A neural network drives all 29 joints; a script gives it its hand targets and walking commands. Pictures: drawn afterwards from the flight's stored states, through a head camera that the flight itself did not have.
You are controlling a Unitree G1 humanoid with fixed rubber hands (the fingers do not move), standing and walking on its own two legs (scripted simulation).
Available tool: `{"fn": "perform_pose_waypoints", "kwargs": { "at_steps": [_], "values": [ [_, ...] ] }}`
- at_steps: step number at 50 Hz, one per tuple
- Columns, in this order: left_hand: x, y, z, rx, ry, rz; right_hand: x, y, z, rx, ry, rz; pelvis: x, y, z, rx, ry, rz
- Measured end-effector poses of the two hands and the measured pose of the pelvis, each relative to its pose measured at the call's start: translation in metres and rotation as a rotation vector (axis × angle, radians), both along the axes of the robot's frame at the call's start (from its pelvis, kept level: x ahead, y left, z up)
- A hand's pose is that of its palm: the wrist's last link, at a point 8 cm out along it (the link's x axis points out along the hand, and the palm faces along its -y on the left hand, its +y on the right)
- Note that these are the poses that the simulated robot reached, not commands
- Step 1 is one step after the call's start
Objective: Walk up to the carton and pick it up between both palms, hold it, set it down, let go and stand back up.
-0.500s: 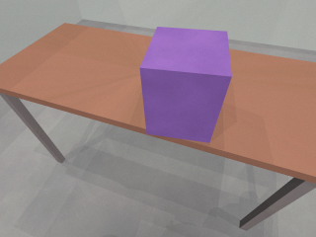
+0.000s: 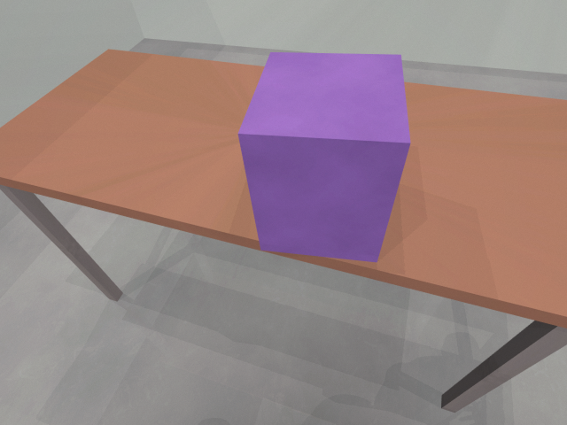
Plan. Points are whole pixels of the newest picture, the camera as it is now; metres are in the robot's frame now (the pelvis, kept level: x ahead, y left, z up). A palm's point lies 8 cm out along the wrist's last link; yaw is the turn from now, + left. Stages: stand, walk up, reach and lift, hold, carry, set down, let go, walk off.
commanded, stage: walk up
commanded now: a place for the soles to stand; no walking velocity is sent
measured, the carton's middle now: (325, 160) +0.49 -0.04 +0.10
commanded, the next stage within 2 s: none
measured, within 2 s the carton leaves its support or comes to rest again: neither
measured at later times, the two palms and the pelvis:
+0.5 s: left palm out of the picture +0.10 +0.28 -0.13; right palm out of the picture +0.01 -0.22 -0.14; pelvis +0.01 +0.04 -0.01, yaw -10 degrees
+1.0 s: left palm out of the picture +0.10 +0.27 -0.13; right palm out of the picture -0.05 -0.20 -0.14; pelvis +0.00 +0.05 +0.00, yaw -12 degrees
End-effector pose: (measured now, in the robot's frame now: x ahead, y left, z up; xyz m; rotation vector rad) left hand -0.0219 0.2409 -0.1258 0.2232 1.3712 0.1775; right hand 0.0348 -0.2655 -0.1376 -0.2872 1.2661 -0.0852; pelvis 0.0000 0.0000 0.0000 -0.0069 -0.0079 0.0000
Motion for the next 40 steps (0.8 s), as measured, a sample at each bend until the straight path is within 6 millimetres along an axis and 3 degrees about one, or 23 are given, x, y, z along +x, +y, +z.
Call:
{"fn": "perform_pose_waypoints", "kwargs": {
  "at_steps": [6, 13, 18, 25, 33, 40],
  "values": [
    [0.029, 0.024, -0.003, 0.007, -0.022, -0.045, 0.012, 0.024, 0.003, 0.013, -0.040, -0.039, 0.010, 0.015, -0.001, 0.016, 0.005, -0.042],
    [0.085, 0.027, -0.008, 0.003, -0.129, -0.136, 0.006, 0.034, 0.000, 0.012, -0.039, -0.108, 0.014, 0.024, -0.007, 0.015, -0.005, -0.099],
    [0.111, 0.029, -0.009, 0.009, -0.185, -0.182, -0.004, 0.035, -0.007, 0.007, -0.036, -0.138, 0.013, 0.030, -0.014, 0.015, -0.008, -0.122],
    [0.119, 0.036, -0.008, 0.031, -0.168, -0.234, -0.026, 0.041, -0.007, 0.014, -0.036, -0.195, 0.007, 0.036, -0.014, 0.021, -0.009, -0.166],
    [0.129, 0.012, -0.004, 0.004, -0.211, -0.284, -0.065, 0.040, -0.016, 0.046, 0.053, -0.217, 0.001, 0.024, -0.014, 0.003, -0.024, -0.201],
    [0.117, 0.013, 0.001, -0.012, -0.172, -0.282, -0.067, 0.045, -0.003, 0.039, 0.021, -0.259, 0.000, 0.029, -0.003, 0.017, -0.023, -0.225]
  ]
}}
